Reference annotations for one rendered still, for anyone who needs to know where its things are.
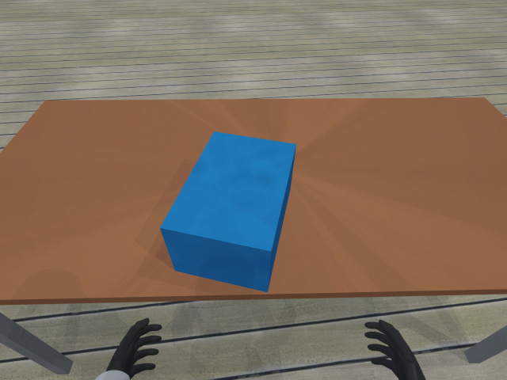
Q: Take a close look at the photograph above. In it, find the right robot hand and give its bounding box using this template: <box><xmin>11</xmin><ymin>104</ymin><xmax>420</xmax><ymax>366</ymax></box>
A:
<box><xmin>364</xmin><ymin>320</ymin><xmax>426</xmax><ymax>380</ymax></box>

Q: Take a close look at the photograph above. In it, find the table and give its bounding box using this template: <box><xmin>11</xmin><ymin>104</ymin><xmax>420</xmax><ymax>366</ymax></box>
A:
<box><xmin>0</xmin><ymin>97</ymin><xmax>507</xmax><ymax>374</ymax></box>

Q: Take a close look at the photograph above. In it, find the left robot hand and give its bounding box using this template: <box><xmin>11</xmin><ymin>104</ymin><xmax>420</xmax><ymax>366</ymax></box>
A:
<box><xmin>106</xmin><ymin>318</ymin><xmax>162</xmax><ymax>379</ymax></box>

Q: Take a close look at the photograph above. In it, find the carton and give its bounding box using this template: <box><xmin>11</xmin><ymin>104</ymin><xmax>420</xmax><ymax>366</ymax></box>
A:
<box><xmin>160</xmin><ymin>131</ymin><xmax>296</xmax><ymax>292</ymax></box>

